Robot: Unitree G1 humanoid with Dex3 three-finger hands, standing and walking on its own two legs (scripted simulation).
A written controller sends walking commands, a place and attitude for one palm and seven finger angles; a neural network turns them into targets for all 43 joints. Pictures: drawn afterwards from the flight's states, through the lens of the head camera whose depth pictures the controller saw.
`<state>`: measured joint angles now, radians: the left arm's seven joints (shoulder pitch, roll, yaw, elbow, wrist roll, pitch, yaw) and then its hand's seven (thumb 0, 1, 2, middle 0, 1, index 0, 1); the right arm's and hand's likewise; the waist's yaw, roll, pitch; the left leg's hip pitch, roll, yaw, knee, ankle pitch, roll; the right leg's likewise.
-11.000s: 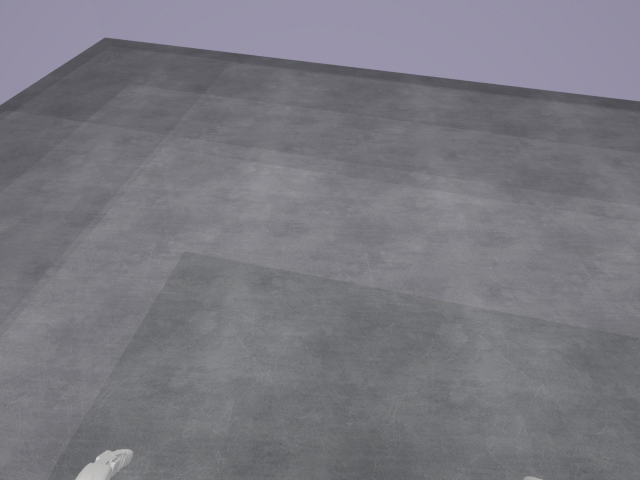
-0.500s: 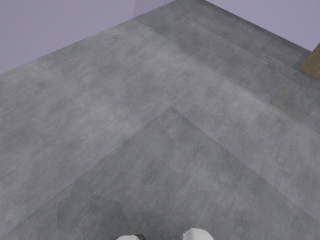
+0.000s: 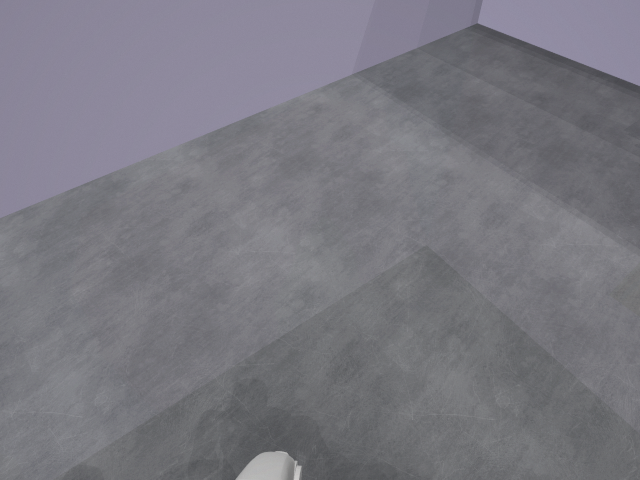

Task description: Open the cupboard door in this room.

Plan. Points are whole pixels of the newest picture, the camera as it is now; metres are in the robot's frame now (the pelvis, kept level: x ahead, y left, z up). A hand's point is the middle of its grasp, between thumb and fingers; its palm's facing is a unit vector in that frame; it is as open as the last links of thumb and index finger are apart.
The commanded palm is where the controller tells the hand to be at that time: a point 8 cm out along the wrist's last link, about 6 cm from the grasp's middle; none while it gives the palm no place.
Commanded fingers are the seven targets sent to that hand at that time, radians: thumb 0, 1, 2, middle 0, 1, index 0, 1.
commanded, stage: turn or walk to find it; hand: left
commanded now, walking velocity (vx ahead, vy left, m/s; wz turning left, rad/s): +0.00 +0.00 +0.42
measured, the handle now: out of the picture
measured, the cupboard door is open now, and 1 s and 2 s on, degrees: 0 0 0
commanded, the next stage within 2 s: none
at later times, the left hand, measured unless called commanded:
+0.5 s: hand out of the picture -0.03 +0.27 -0.18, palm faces +0.27 -0.93 -0.25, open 7.4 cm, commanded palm none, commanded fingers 0.00 0.90 0.90 -0.20 -0.30 -0.20 -0.30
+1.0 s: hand out of the picture +0.00 +0.19 -0.15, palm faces +0.40 -0.87 -0.28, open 7.4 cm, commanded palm none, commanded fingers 0.00 0.90 0.90 -0.20 -0.30 -0.20 -0.30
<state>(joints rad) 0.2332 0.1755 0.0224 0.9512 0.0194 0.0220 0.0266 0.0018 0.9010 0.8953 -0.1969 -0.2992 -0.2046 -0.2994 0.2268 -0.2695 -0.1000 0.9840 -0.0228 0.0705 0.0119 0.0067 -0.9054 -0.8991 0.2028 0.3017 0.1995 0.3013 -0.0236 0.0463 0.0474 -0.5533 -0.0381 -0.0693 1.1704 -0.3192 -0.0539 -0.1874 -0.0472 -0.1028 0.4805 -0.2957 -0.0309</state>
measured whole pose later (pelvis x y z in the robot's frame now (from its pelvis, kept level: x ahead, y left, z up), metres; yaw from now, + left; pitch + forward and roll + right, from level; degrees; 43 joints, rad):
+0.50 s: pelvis -0.01 +0.05 +0.00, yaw +13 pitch +0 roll -1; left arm 0.22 0.27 0.06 1.00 0.02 0.06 0.02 0.00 0.91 0.90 -0.19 -0.30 -0.20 -0.30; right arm 0.10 -0.19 -0.03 0.96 -0.01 0.02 -0.01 0.00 -0.90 -0.90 0.21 0.30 0.20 0.30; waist 0.04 -0.04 0.08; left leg -0.19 0.00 0.01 0.48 -0.29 0.03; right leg -0.44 -0.10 -0.06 1.08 -0.45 0.08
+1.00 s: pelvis -0.01 -0.01 +0.00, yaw +25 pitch -1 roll +2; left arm 0.18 0.16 0.01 0.92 0.02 0.01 0.02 0.00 0.90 0.90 -0.20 -0.30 -0.21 -0.30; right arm 0.25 -0.26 -0.09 1.01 -0.02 0.08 0.01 0.01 -0.91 -0.90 0.20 0.30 0.20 0.30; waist -0.03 0.06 0.07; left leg -0.47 0.00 -0.05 1.20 -0.36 -0.06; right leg -0.22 -0.08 -0.17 0.51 -0.27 -0.03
